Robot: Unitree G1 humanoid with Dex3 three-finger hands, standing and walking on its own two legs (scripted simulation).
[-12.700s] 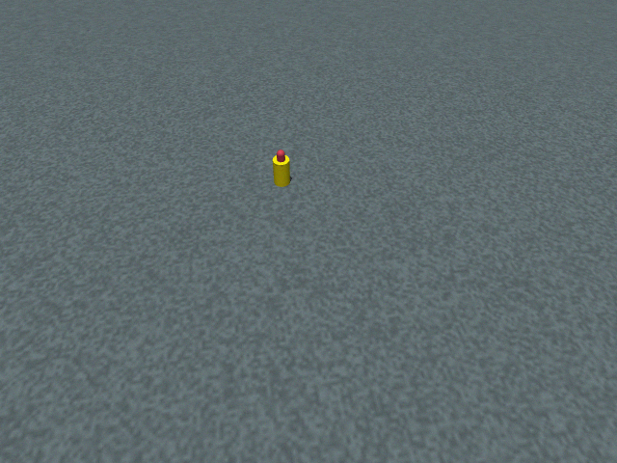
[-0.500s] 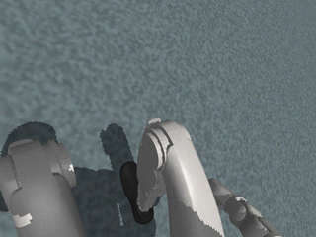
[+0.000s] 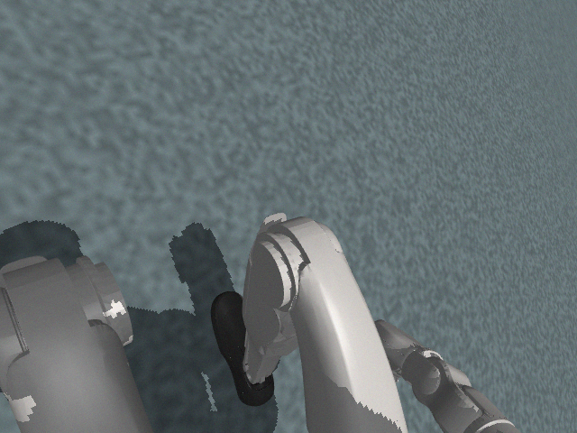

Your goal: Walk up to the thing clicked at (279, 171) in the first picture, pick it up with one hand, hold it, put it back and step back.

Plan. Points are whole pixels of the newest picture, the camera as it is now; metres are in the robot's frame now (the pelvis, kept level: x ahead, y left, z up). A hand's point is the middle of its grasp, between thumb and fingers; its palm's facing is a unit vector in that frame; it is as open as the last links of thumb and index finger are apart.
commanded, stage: close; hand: left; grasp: from the side
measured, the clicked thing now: out of the picture +0.46 +0.32 -0.19
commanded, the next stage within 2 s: settle in 0.64 s
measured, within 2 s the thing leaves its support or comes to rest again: leaves its support in 1.16 s
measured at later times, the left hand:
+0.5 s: hand out of the picture +0.44 +0.32 -0.17, palm faces +0.45 -0.89 -0.02, open 10.7 cm
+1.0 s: hand out of the picture +0.45 +0.32 -0.17, palm faces +0.44 -0.90 -0.02, open 10.9 cm
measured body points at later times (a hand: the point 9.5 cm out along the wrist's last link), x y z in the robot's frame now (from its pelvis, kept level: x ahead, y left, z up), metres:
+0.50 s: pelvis +0.00 +0.00 +0.00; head +0.24 +0.19 +0.33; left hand +0.41 +0.36 -0.17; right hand +0.17 -0.24 -0.03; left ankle +0.08 +0.12 -0.25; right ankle +0.14 -0.13 -0.25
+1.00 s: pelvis +0.00 +0.00 +0.01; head +0.25 +0.19 +0.33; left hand +0.42 +0.37 -0.17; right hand +0.17 -0.25 -0.03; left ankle +0.08 +0.12 -0.25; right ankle +0.14 -0.13 -0.25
